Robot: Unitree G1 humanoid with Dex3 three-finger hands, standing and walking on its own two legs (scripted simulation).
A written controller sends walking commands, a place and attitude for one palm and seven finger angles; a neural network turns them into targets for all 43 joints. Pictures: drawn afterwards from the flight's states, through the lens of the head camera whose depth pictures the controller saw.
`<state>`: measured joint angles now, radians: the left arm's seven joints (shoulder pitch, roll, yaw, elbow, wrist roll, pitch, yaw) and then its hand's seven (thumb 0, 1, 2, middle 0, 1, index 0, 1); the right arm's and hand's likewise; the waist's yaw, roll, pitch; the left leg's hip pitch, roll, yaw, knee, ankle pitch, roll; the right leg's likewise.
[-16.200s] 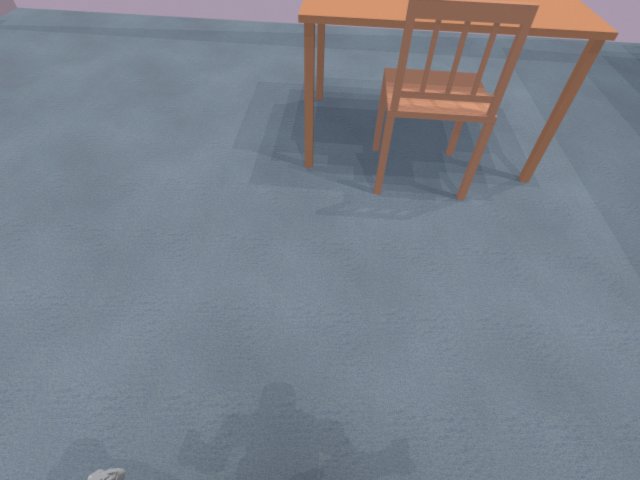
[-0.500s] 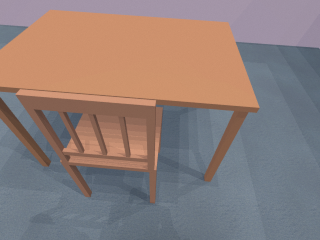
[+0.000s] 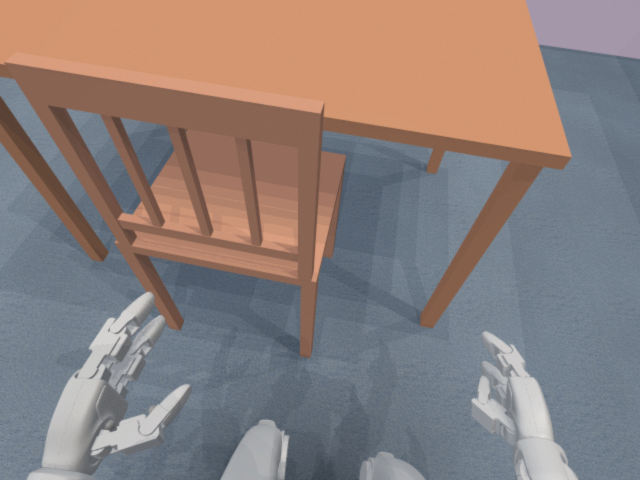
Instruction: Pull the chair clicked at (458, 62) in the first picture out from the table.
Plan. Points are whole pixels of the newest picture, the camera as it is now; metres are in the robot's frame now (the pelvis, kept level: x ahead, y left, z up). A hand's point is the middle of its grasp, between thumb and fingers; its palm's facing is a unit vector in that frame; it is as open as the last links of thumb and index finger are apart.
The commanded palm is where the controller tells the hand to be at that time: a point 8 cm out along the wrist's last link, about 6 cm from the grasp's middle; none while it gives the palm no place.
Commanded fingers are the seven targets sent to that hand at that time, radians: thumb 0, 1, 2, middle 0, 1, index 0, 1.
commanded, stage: raise the hand toward the chair's back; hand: left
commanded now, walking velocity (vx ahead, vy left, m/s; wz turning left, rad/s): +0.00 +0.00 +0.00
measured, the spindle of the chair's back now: (193, 185) +0.54 +0.27 -0.01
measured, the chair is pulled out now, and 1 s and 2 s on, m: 0.00 0.00 0.00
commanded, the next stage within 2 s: aim the fingers beside a spindle in 1.52 s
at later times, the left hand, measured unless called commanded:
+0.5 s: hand (158, 361) +0.23 +0.21 +0.05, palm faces -0.10 -0.99 -0.03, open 14.9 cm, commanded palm +0.21 +0.27 +0.06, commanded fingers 0.00 -0.38 0.35 -0.07 -0.10 -0.07 -0.10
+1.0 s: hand (129, 331) +0.25 +0.24 +0.07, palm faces -0.09 -0.99 -0.05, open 16.9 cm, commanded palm +0.24 +0.30 +0.07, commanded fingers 0.00 -0.50 0.30 -0.06 -0.08 -0.06 -0.08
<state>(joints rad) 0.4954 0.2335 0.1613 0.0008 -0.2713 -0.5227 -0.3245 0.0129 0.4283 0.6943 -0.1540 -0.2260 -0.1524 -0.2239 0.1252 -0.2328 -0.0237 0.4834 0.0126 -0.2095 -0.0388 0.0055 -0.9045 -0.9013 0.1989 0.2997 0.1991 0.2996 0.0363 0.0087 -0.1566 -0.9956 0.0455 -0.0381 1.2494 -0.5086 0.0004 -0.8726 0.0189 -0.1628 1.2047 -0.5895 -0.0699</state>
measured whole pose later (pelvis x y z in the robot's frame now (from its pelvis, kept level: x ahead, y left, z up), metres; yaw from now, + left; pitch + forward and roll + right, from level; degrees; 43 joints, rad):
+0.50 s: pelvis +0.00 +0.02 +0.01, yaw -2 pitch +16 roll -3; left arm 0.39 0.25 0.20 0.06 -0.30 -0.45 -0.35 0.00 -0.15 0.45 -0.10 -0.13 -0.10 -0.13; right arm 0.25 -0.25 -0.05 0.58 0.03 -0.21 -0.06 0.01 -0.90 -0.90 0.20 0.30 0.20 0.30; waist -0.03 0.03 -0.14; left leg -0.97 0.04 0.02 1.17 -0.48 0.03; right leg -0.87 0.01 -0.11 1.13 -0.54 -0.04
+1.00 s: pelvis +0.01 +0.04 +0.02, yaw -1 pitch +15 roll -4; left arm 0.30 0.29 0.22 0.07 -0.29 -0.37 -0.36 -0.01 -0.49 0.30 -0.06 -0.08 -0.06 -0.08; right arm 0.23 -0.23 0.03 0.52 0.03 -0.19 -0.04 0.01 -0.90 -0.90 0.21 0.30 0.21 0.30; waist -0.02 0.04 -0.14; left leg -0.92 0.02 0.01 1.13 -0.48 0.06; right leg -0.79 0.00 -0.11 1.06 -0.52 -0.01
